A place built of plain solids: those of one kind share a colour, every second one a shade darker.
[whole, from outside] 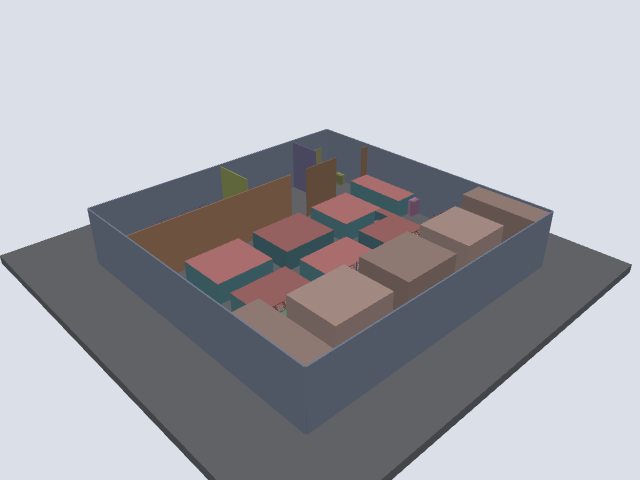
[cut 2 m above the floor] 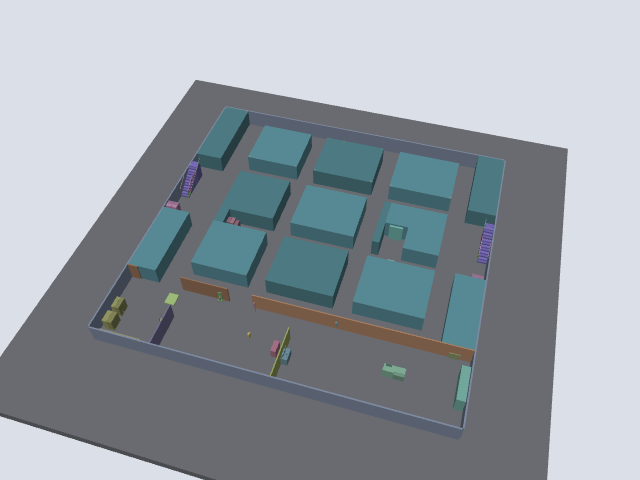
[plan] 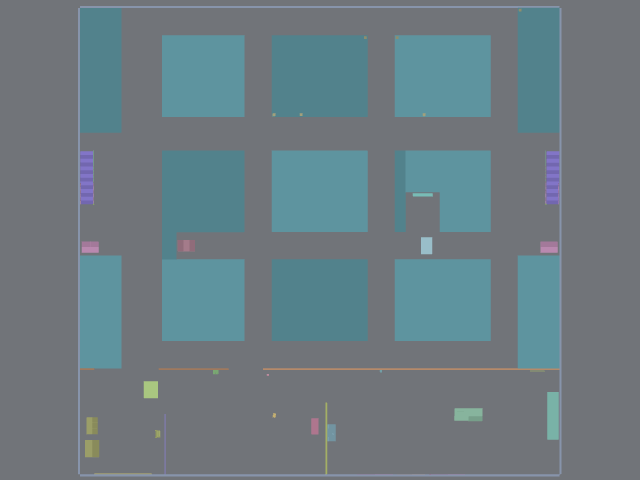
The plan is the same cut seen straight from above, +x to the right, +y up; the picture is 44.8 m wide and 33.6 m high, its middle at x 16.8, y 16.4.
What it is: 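A self-storage house; a reception shop, a loading bay, aisles of roller-shutter units, a steel mezzanine reached by steel stairs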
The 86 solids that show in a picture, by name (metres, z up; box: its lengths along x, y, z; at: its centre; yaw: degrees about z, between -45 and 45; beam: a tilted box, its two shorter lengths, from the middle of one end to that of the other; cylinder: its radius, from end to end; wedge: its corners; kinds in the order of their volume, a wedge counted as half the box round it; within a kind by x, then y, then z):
{
 "units_1": {"box": [2.92, 7.9, 2.38], "at": [1.45, 11.36, 1.14]},
 "units_2": {"box": [2.92, 8.75, 2.38], "at": [1.45, 28.27, 1.14]},
 "units_3": {"box": [1.02, 1.94, 2.38], "at": [6.25, 16.0, 1.14]},
 "units_4": {"box": [5.78, 5.72, 2.38], "at": [8.63, 12.19, 1.14]},
 "units_5": {"box": [5.78, 5.72, 2.38], "at": [8.63, 19.81, 1.14]},
 "units_6": {"box": [5.78, 5.72, 2.38], "at": [8.63, 27.87, 1.14]},
 "units_7": {"box": [6.71, 5.72, 2.38], "at": [16.78, 12.19, 1.14]},
 "units_8": {"box": [6.71, 5.72, 2.38], "at": [16.78, 19.81, 1.14]},
 "units_9": {"box": [6.71, 5.72, 2.38], "at": [16.78, 27.87, 1.14]},
 "units_10": {"box": [0.76, 5.72, 2.38], "at": [22.42, 19.81, 1.14]},
 "units_11": {"box": [2.42, 2.92, 2.38], "at": [23.99, 21.21, 1.14]},
 "units_12": {"box": [6.71, 5.72, 2.38], "at": [25.39, 12.19, 1.14]},
 "units_13": {"box": [6.71, 5.72, 2.38], "at": [25.39, 27.87, 1.14]},
 "units_14": {"box": [3.57, 5.72, 2.38], "at": [26.96, 19.81, 1.14]},
 "units_15": {"box": [2.92, 7.9, 2.38], "at": [32.11, 11.36, 1.14]},
 "units_16": {"box": [2.92, 8.75, 2.38], "at": [32.11, 28.27, 1.14]},
 "units_deck_1": {"box": [2.92, 8.75, 3.68], "at": [1.45, 28.27, 4.42]},
 "units_deck_2": {"box": [5.78, 5.72, 3.68], "at": [8.63, 27.87, 4.42]},
 "units_deck_3": {"box": [6.71, 5.72, 3.68], "at": [16.78, 27.87, 4.42]},
 "units_deck_4": {"box": [6.71, 5.72, 3.68], "at": [25.39, 27.87, 4.42]},
 "units_deck_5": {"box": [2.92, 8.75, 3.68], "at": [32.11, 28.27, 4.42]},
 "wall_1": {"box": [0.15, 32.64, 6.56], "at": [-0.07, 16.32, 3.23]},
 "wall_2": {"box": [33.56, 0.15, 6.56], "at": [16.78, -0.07, 3.23]},
 "wall_3": {"box": [33.56, 0.15, 6.56], "at": [16.78, 32.72, 3.23]},
 "wall_4": {"box": [0.15, 32.64, 6.56], "at": [33.63, 16.32, 3.23]},
 "front_wall_1": {"box": [1.0, 0.12, 6.31], "at": [0.5, 7.36, 3.11]},
 "front_wall_2": {"box": [4.88, 0.12, 6.31], "at": [7.96, 7.36, 3.11]},
 "front_wall_3": {"box": [20.75, 0.12, 6.31], "at": [23.18, 7.36, 3.11]},
 "deck_stair_1": {"box": [0.9, 0.8, 0.22], "at": [0.46, 19.3, 0.06]},
 "deck_stair_2": {"box": [0.9, 0.8, 0.57], "at": [0.46, 19.83, 0.23]},
 "deck_stair_3": {"box": [0.9, 0.8, 0.74], "at": [0.46, 20.1, 0.32]},
 "deck_stair_4": {"box": [0.9, 0.8, 0.91], "at": [0.46, 20.36, 0.41]},
 "deck_stair_5": {"box": [0.9, 0.8, 1.25], "at": [0.46, 20.89, 0.58]},
 "deck_stair_6": {"box": [0.9, 0.8, 1.43], "at": [0.46, 21.15, 0.66]},
 "deck_stair_7": {"box": [0.9, 0.8, 1.6], "at": [0.46, 21.42, 0.75]},
 "deck_stair_8": {"box": [0.9, 0.8, 1.77], "at": [0.46, 21.68, 0.83]},
 "deck_stair_9": {"box": [0.9, 0.8, 1.94], "at": [0.46, 21.95, 0.92]},
 "deck_stair_10": {"box": [0.9, 0.8, 2.11], "at": [0.46, 22.21, 1.01]},
 "deck_stair_11": {"box": [0.9, 0.53, 2.29], "at": [0.46, 22.34, 1.09]},
 "deck_stair_12": {"box": [0.9, 0.27, 2.46], "at": [0.46, 22.48, 1.18]},
 "deck_stair_13": {"box": [0.9, 0.8, 0.22], "at": [33.1, 19.3, 0.06]},
 "deck_stair_14": {"box": [0.9, 0.8, 0.57], "at": [33.1, 19.83, 0.23]},
 "deck_stair_15": {"box": [0.9, 0.8, 0.74], "at": [33.1, 20.1, 0.32]},
 "deck_stair_16": {"box": [0.9, 0.8, 0.91], "at": [33.1, 20.36, 0.41]},
 "deck_stair_17": {"box": [0.9, 0.8, 1.25], "at": [33.1, 20.89, 0.58]},
 "deck_stair_18": {"box": [0.9, 0.8, 1.43], "at": [33.1, 21.15, 0.66]},
 "deck_stair_19": {"box": [0.9, 0.8, 1.6], "at": [33.1, 21.42, 0.75]},
 "deck_stair_20": {"box": [0.9, 0.8, 1.77], "at": [33.1, 21.68, 0.83]},
 "deck_stair_21": {"box": [0.9, 0.8, 2.11], "at": [33.1, 22.21, 1.01]},
 "deck_stair_22": {"box": [0.9, 0.53, 2.29], "at": [33.1, 22.34, 1.09]},
 "deck_stair_23": {"box": [0.9, 0.27, 2.46], "at": [33.1, 22.48, 1.18]},
 "utop_1": {"box": [2.9, 7.88, 0.03], "at": [1.45, 11.36, 2.35]},
 "utop_2": {"box": [1.0, 1.92, 0.03], "at": [6.25, 16.0, 2.35]},
 "utop_3": {"box": [5.76, 5.7, 0.03], "at": [8.63, 12.19, 2.35]},
 "utop_4": {"box": [5.76, 5.7, 0.03], "at": [8.63, 19.81, 2.35]},
 "utop_5": {"box": [6.69, 5.7, 0.03], "at": [16.78, 12.19, 2.35]},
 "utop_6": {"box": [6.69, 5.7, 0.03], "at": [16.78, 19.81, 2.35]},
 "utop_7": {"box": [6.69, 5.7, 0.03], "at": [25.39, 12.19, 2.35]},
 "utop_8": {"box": [6.69, 5.7, 0.03], "at": [25.39, 19.81, 2.35]},
 "shelving_1": {"box": [0.81, 3.34, 1.87], "at": [33.11, 4.08, 0.89]},
 "reception_side_1": {"box": [0.12, 5.02, 6.31], "at": [17.25, 2.51, 3.11]},
 "bay_side_1": {"box": [0.12, 4.22, 6.31], "at": [5.96, 2.11, 3.11]},
 "foot_pallet_1": {"box": [0.59, 0.39, 1.89], "at": [0.42, 15.7, 1.09]},
 "foot_pallet_2": {"box": [0.59, 0.39, 1.89], "at": [0.42, 16.1, 1.09]},
 "foot_pallet_3": {"box": [0.59, 0.39, 1.89], "at": [1.02, 15.7, 1.09]},
 "foot_pallet_4": {"box": [0.59, 0.39, 1.89], "at": [1.02, 16.1, 1.09]},
 "foot_pallet_5": {"box": [1.19, 0.39, 1.13], "at": [32.84, 15.7, 0.71]},
 "foot_pallet_6": {"box": [1.19, 0.39, 1.13], "at": [32.84, 16.1, 0.71]},
 "bay_1": {"box": [0.49, 1.19, 1.15], "at": [0.6, 1.8, 0.73]},
 "bay_2": {"box": [0.39, 0.39, 1.23], "at": [1.05, 3.0, 0.76]},
 "bay_3": {"box": [0.39, 0.39, 1.23], "at": [1.05, 3.4, 0.76]},
 "bay_4": {"box": [0.39, 0.39, 1.23], "at": [1.05, 3.8, 0.76]},
 "bay_5": {"box": [0.49, 1.19, 1.15], "at": [1.1, 1.8, 0.73]},
 "counter_1": {"box": [1.0, 0.31, 1.1], "at": [26.7, 3.9, 0.5]},
 "counter_2": {"box": [1.97, 0.57, 0.79], "at": [27.19, 4.34, 0.35]},
 "counter_3": {"box": [1.01, 0.34, 0.82], "at": [27.68, 3.89, 0.36]},
 "loading_door_1": {"box": [4.03, 0.08, 4.25], "at": [3.01, 0.04, 2.08]},
 "dead_end_stock_1": {"box": [0.39, 0.79, 1.34], "at": [7.05, 16.0, 0.81]},
 "dead_end_stock_2": {"box": [0.39, 0.79, 1.34], "at": [7.45, 16.0, 0.81]},
 "dead_end_stock_3": {"box": [0.39, 0.79, 1.07], "at": [7.85, 16.0, 0.68]},
 "more_packing_table_packing_table_1": {"box": [0.6, 1.2, 1.01], "at": [17.61, 2.91, 0.46]},
 "cleaner_cart_1": {"box": [0.5, 1.15, 1.07], "at": [16.44, 3.35, 0.48]},
 "cell_mattress_1": {"box": [1.4, 0.22, 1.95], "at": [23.99, 19.56, 0.93]},
 "onway_owbay_1": {"box": [1.0, 1.2, 0.19], "at": [4.96, 5.92, 0.05]},
 "onway_owopen_1": {"box": [0.8, 1.2, 0.19], "at": [24.27, 16.0, 0.05]},
 "hung_radiator_reception_1": {"box": [1.05, 0.07, 0.9], "at": [32.02, 7.23, 0.4]}
}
